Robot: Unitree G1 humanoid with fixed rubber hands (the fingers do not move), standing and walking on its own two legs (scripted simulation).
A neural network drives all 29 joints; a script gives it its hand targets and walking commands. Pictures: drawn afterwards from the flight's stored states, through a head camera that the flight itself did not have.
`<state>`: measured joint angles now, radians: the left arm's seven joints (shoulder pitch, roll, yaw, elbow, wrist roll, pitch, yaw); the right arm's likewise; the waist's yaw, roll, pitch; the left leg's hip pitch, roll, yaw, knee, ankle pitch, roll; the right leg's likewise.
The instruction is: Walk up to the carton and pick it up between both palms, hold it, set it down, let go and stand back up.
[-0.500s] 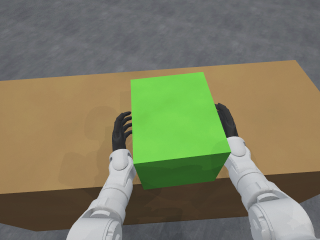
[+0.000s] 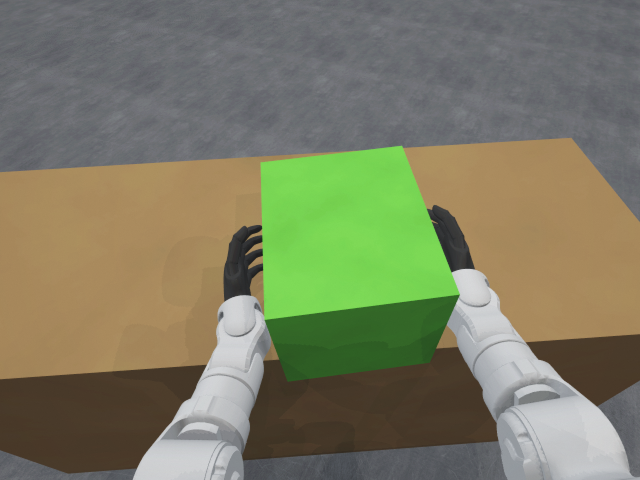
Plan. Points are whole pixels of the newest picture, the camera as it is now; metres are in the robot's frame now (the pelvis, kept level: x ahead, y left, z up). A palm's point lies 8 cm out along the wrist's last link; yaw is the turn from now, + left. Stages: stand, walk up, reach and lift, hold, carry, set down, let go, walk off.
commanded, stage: reach and lift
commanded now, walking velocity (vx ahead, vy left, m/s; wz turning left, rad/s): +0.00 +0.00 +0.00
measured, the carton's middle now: (345, 262) +0.41 +0.01 +0.05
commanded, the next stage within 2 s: hold in 1.90 s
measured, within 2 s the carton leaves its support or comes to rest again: neither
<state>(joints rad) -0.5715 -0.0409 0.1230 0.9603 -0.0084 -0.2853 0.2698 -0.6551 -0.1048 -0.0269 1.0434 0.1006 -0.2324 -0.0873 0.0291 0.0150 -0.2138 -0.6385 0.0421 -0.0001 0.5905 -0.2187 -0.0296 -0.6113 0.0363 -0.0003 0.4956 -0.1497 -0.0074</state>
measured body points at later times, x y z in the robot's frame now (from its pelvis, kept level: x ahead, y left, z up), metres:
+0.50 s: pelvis +0.02 +0.00 +0.01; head +0.04 +0.01 +0.46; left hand +0.42 +0.15 +0.09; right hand +0.44 -0.14 +0.10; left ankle +0.03 +0.12 -0.73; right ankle +0.04 -0.12 -0.73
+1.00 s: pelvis +0.01 +0.02 +0.02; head -0.02 +0.04 +0.47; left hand +0.38 +0.17 +0.18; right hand +0.39 -0.12 +0.16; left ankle +0.03 +0.12 -0.73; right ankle +0.04 -0.12 -0.73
